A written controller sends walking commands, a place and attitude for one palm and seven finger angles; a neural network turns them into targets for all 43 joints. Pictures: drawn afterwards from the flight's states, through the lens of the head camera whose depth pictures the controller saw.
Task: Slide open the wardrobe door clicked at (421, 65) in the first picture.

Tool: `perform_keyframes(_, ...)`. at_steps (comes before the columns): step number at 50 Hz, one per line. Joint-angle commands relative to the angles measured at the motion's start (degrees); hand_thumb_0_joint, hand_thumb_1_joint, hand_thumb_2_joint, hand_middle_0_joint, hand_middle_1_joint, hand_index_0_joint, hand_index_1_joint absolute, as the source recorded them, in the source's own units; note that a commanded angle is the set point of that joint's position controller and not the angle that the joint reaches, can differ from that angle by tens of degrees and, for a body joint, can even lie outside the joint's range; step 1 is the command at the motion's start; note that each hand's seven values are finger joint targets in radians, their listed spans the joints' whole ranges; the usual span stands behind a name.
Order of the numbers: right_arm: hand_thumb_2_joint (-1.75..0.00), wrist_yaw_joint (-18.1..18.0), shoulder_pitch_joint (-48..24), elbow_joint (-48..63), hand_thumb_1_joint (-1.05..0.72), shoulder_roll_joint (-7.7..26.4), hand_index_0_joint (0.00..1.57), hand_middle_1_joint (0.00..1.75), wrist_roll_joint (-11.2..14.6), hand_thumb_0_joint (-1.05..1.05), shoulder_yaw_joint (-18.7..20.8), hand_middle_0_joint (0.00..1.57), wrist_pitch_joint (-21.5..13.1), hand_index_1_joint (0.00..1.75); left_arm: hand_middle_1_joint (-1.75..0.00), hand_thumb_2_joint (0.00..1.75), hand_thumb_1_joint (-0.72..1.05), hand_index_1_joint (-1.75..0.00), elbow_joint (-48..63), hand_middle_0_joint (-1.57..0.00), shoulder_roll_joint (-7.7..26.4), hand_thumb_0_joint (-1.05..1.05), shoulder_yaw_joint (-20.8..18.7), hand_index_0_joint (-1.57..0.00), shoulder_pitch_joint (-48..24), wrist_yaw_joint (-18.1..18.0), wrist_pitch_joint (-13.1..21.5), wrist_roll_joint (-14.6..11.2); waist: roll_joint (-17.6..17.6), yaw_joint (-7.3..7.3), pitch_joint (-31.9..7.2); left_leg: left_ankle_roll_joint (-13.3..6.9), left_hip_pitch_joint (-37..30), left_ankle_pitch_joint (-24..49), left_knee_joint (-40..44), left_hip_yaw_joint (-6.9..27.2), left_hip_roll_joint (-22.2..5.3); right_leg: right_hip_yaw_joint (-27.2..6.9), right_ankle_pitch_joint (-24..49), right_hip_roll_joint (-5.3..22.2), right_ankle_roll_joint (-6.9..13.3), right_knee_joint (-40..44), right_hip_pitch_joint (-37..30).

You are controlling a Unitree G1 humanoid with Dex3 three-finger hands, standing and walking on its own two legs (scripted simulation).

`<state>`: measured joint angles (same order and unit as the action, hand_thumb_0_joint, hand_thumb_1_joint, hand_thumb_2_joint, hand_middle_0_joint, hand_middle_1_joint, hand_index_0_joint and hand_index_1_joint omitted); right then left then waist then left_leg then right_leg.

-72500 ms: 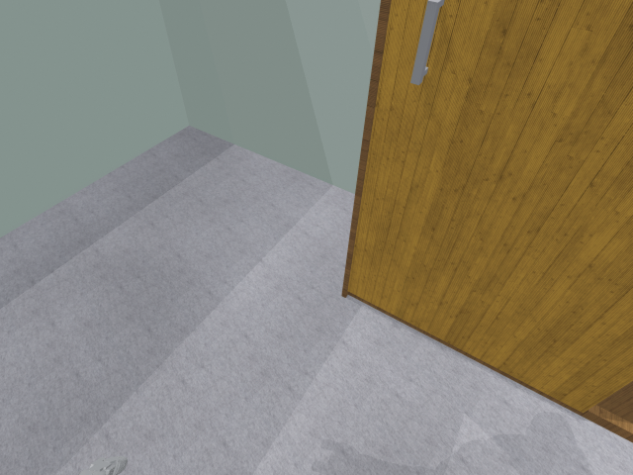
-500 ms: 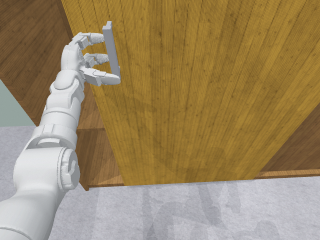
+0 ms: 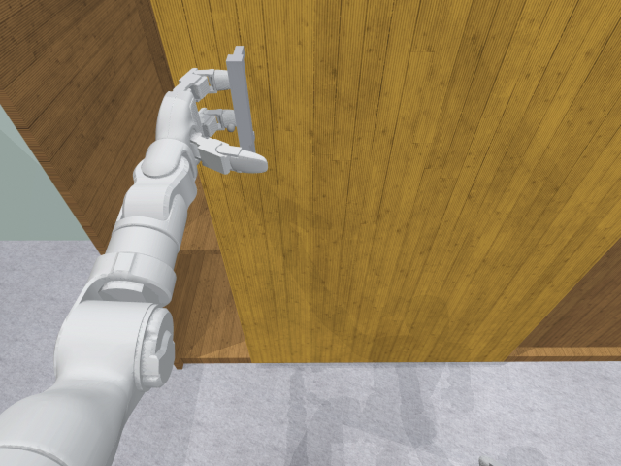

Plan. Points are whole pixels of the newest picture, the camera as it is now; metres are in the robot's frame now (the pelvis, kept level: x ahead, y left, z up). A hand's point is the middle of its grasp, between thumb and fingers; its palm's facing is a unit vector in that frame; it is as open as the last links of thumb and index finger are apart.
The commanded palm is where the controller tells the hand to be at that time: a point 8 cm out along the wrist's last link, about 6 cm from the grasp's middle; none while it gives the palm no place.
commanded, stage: slide the fingers in behind the handle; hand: left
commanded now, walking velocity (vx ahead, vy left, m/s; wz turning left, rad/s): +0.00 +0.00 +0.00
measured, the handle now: (244, 106) +0.53 +0.10 +0.21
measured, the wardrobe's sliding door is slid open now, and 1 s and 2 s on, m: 0.23 0.23 0.23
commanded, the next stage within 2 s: grip the handle and tug to test in 1.04 s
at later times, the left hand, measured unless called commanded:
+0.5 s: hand (257, 125) +0.47 +0.08 +0.21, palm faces -0.01 -1.00 +0.00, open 14.0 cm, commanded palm +0.45 +0.13 +0.21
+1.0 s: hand (260, 126) +0.48 +0.07 +0.21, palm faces +0.00 -1.00 +0.00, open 14.0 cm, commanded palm +0.45 +0.12 +0.21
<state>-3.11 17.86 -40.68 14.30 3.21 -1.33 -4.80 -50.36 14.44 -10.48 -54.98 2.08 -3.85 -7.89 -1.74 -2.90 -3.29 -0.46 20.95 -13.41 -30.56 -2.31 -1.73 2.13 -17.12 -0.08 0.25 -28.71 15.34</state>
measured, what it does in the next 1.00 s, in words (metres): stands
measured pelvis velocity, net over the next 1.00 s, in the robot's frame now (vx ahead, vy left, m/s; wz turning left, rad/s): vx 0.01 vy -0.01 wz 0.01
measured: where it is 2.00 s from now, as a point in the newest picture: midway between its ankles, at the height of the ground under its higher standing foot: outside the picture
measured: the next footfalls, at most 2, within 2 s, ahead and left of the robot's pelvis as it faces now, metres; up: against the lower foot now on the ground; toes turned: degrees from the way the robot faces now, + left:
none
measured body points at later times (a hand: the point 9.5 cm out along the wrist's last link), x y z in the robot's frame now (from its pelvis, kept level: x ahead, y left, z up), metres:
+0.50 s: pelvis +0.01 -0.01 +0.00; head +0.02 -0.03 +0.45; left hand +0.47 +0.13 +0.22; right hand +0.08 -0.27 -0.12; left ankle +0.02 +0.11 -0.73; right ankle -0.03 -0.12 -0.73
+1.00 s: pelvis +0.01 -0.01 +0.00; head +0.02 -0.02 +0.45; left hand +0.47 +0.13 +0.21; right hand +0.09 -0.26 -0.12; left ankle +0.02 +0.11 -0.73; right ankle -0.03 -0.12 -0.73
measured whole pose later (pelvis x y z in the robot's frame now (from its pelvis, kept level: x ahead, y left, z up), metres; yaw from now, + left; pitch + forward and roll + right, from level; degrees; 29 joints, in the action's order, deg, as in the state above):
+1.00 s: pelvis +0.01 -0.01 +0.00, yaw +0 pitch +4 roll +0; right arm -2.8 17.7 -41.3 13.8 2.6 -0.9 -2.6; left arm -51.0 11.1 -9.2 -56.2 -2.0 -4.1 -7.0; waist -2.0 -2.9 -3.0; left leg 0.5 19.6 -13.0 -29.0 -1.7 -2.1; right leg 2.6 -17.5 -0.6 1.2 -28.2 14.4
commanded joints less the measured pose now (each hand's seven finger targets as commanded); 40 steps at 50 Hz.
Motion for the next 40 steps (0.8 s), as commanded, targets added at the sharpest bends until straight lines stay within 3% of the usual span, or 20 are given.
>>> perform_keyframes(1, -0.90, -0.3, 0.4, 5.6, -0.90, 7.7, 0.20, 0.30, -0.3, 0.00, 3.0, 0.20, -1.7, 0.30, -1.20, 0.30, -0.50, -1.20, 13.4, -0.30, 7.8, 0.00, -0.9, -0.30, -32.3, -1.5, 3.5, -0.4, 1.2, -1.17, -18.0, -1.6, -17.2, 13.9, 1.8, 3.1, 0.6, 0.3, 17.0, -1.7, 0.9, 3.7, 3.0)
perform_keyframes(4, -0.90, 0.1, 0.3, 5.9, -0.90, 7.2, 0.20, 0.30, -0.6, 0.00, 2.9, 0.20, -1.6, 0.30, -1.20, 0.30, -0.50, -1.20, 15.6, -0.30, 6.6, 0.00, -0.7, -0.30, -32.2, -2.5, 3.8, -0.3, 0.8, -0.72, -20.2, -1.4, -18.3, 17.0, 1.5, 2.9, 0.7, 0.3, 20.0, -1.7, 1.0, 3.1, 1.7)
perform_keyframes(5, -0.90, 0.0, 0.6, 5.8, -0.90, 7.5, 0.20, 0.30, -0.8, 0.00, 3.0, 0.20, -1.3, 0.30, -1.20, 0.30, -0.50, -1.20, 13.7, -0.30, 8.5, 0.00, -2.5, -0.30, -29.6, -3.0, 3.7, -0.2, 3.7, -0.17, -19.5, -1.6, -16.5, 16.7, 1.5, 2.8, 0.8, 0.3, 20.1, -1.7, 0.9, 3.2, 0.2)
perform_keyframes(7, -0.90, 0.0, 0.3, 5.9, -0.90, 7.4, 0.20, 0.30, -0.8, 0.00, 3.0, 0.20, -0.8, 0.30, -1.20, 0.30, -0.50, -1.20, 14.1, -0.30, 9.3, 0.00, -3.4, -0.30, -29.5, -3.5, 3.5, 0.3, 4.9, -0.14, -19.3, -1.8, -15.5, 16.7, 1.8, 2.3, 0.9, 0.0, 21.6, -1.7, 0.8, 3.1, -0.9)
perform_keyframes(9, -0.90, 0.2, -0.3, 6.5, -0.90, 6.9, 0.20, 0.30, -0.7, 0.00, 2.9, 0.20, -0.6, 0.30, -1.20, 0.30, -0.50, -1.20, 15.5, -0.30, 7.1, 0.00, -1.6, -0.30, -29.3, -3.6, 3.2, 0.8, 3.3, -0.11, -18.6, -1.8, -15.3, 16.4, 2.0, 1.7, 1.0, -0.1, 22.0, -1.6, 0.7, 3.2, -1.0)
perform_keyframes(10, -0.90, 0.1, 0.0, 6.4, -0.90, 7.2, 0.20, 0.30, -0.8, 0.00, 3.0, 0.20, -0.3, 0.30, -1.20, 0.30, -0.50, -1.20, 14.4, -0.30, 9.1, 0.00, -3.0, -0.30, -28.4, -4.0, 3.2, 1.2, 4.4, 0.19, -18.2, -1.9, -14.7, 16.2, 1.9, 1.8, 1.0, 0.0, 21.5, -1.5, 0.8, 3.4, -1.7)
perform_keyframes(13, -0.90, 0.0, -0.3, 6.4, -0.90, 6.8, 0.20, 0.30, -0.7, 0.00, 3.0, 0.20, 0.0, 0.30, -1.20, 0.30, -0.50, -1.20, 14.8, -0.30, 7.5, 0.00, -1.3, -0.30, -31.0, -4.1, 2.6, 1.4, 3.9, -0.77, -16.7, -2.1, -14.5, 14.5, 2.1, 1.5, 1.1, -0.4, 21.0, -1.6, 0.6, 4.0, -0.5)
perform_keyframes(15, -0.90, -0.5, 0.2, 6.0, -0.90, 7.3, 0.20, 0.30, -0.9, 0.00, 3.1, 0.20, 0.4, 0.30, -1.20, 0.30, -0.50, -1.20, 14.0, -0.30, 10.2, 0.00, -3.3, -0.30, -31.3, -4.2, 2.6, 1.2, 5.1, -0.64, -17.2, -2.3, -13.9, 13.7, 2.3, 1.5, 1.2, -0.6, 20.6, -1.4, 0.5, 4.4, -2.0)
perform_keyframes(17, -0.90, -0.5, -0.5, 6.4, -0.90, 6.6, 0.20, 0.30, -0.7, 0.00, 3.0, 0.20, 0.1, 0.30, -1.20, 0.30, -0.50, -1.20, 16.2, -0.30, 7.1, 0.00, -1.1, -0.30, -32.5, -3.7, 3.1, 0.7, 3.5, -0.71, -18.4, -2.2, -15.2, 14.5, 2.3, 1.4, 1.4, -0.5, 21.7, -1.5, 0.6, 4.1, -1.8)
perform_keyframes(19, -0.90, -0.4, -0.1, 6.0, -0.90, 6.6, 0.20, 0.30, -0.7, 0.00, 3.0, 0.20, -0.1, 0.30, -1.20, 0.30, -0.50, -1.20, 16.2, -0.30, 6.7, 0.00, -0.5, -0.30, -32.7, -3.4, 3.4, 0.6, 2.4, -0.86, -19.4, -2.1, -16.1, 15.4, 2.0, 1.5, 1.4, -0.6, 22.7, -1.6, 0.7, 4.0, -1.7)
perform_keyframes(20, -0.90, -0.5, 0.2, 5.8, -0.90, 6.8, 0.20, 0.30, -0.8, 0.00, 3.2, 0.20, 0.0, 0.30, -1.20, 0.30, -0.50, -1.20, 15.8, -0.30, 7.2, 0.00, -0.8, -0.30, -32.1, -3.6, 3.6, 0.7, 3.5, -1.03, -19.5, -2.2, -16.1, 15.7, 2.0, 1.5, 1.4, -0.4, 22.6, -1.5, 0.6, 4.1, -2.4)
perform_keyframes(21, -0.90, -0.4, -0.2, 6.0, -0.90, 6.6, 0.20, 0.30, -0.7, 0.00, 3.0, 0.20, -0.1, 0.30, -1.20, 0.30, -0.50, -1.20, 15.8, -0.30, 6.1, 0.00, -0.2, -0.30, -31.5, -3.3, 3.5, 0.5, 2.3, -0.61, -19.3, -2.2, -15.8, 15.6, 2.0, 1.4, 1.6, -0.6, 22.9, -1.5, 0.7, 4.1, -2.1)
perform_keyframes(23, -0.90, -0.5, 0.2, 5.2, -0.90, 6.8, 0.20, 0.30, -0.7, 0.00, 3.1, 0.20, 0.0, 0.30, -1.20, 0.30, -0.50, -1.20, 13.3, -0.30, 6.7, 0.00, -0.7, -0.30, -31.6, -3.2, 3.0, 0.4, 4.5, -1.27, -17.4, -2.3, -14.8, 14.2, 2.2, 1.4, 1.5, -0.6, 22.2, -1.6, 0.4, 4.6, -1.4)
perform_keyframes(24, -0.90, -0.4, 0.2, 5.4, -0.90, 6.7, 0.20, 0.30, -0.7, 0.00, 3.1, 0.20, 0.1, 0.30, -1.20, 0.30, -0.50, -1.20, 13.0, -0.30, 5.5, 0.00, 0.2, -0.30, -31.2, -3.1, 2.7, 0.3, 4.2, -1.13, -17.2, -2.2, -14.3, 13.6, 2.4, 1.3, 1.7, -0.6, 22.0, -1.5, 0.4, 4.6, -1.4)
perform_keyframes(26, -0.90, -0.5, 0.1, 5.3, -0.90, 7.0, 0.20, 0.30, -0.7, 0.00, 3.0, 0.20, 0.2, 0.30, -1.20, 0.30, -0.50, -1.20, 11.8, -0.30, 6.8, 0.00, -1.0, -0.30, -30.8, -3.5, 2.3, 0.2, 4.6, -0.99, -16.3, -2.4, -13.4, 12.9, 2.5, 1.3, 1.8, -0.6, 21.4, -1.3, 0.3, 4.9, -1.5)
perform_keyframes(30, -0.90, -0.4, 0.3, 5.5, -0.90, 7.0, 0.20, 0.30, -1.0, 0.00, 3.2, 0.20, 0.4, 0.30, -1.20, 0.30, -0.50, -1.20, 13.4, -0.30, 8.7, 0.00, -2.4, -0.30, -31.5, -4.0, 3.3, 0.7, 4.3, -0.52, -18.8, -2.6, -13.7, 14.7, 2.4, 0.9, 2.0, -0.8, 23.8, -1.1, 0.3, 4.3, -3.8)
perform_keyframes(32, -0.90, -0.1, 0.0, 6.1, -0.90, 6.6, 0.20, 0.30, -0.9, 0.00, 3.1, 0.20, 0.1, 0.30, -1.20, 0.30, -0.50, -1.20, 15.7, -0.30, 7.3, 0.00, -1.4, -0.30, -31.1, -3.7, 4.1, 0.8, 2.9, -0.27, -20.3, -2.5, -14.8, 16.1, 2.1, 0.9, 2.1, -0.8, 25.4, -1.3, 0.5, 3.9, -3.9)
perform_keyframes(36, -0.90, 0.0, -0.1, 6.0, -0.90, 6.7, 0.20, 0.30, -0.7, 0.00, 3.2, 0.20, 0.3, 0.30, -1.20, 0.30, -0.50, -1.20, 14.3, -0.30, 5.1, 0.00, 0.8, -0.30, -30.6, -3.2, 4.1, 0.7, 4.3, -1.10, -17.5, -2.5, -14.8, 15.1, 2.3, 1.0, 1.8, -0.6, 24.3, -1.4, 0.4, 4.4, -2.4)
perform_keyframes(40, -0.90, -0.4, -0.3, 5.5, -0.90, 7.0, 0.20, 0.30, -0.6, 0.00, 3.2, 0.20, 0.5, 0.30, -1.20, 0.30, -0.50, -1.20, 13.3, -0.30, 6.0, 0.00, 0.0, -0.30, -32.5, -3.5, 3.3, 0.0, 4.5, -1.35, -16.5, -2.6, -14.5, 13.1, 2.5, 1.1, 1.9, -0.7, 21.8, -1.3, 0.2, 5.1, -1.8)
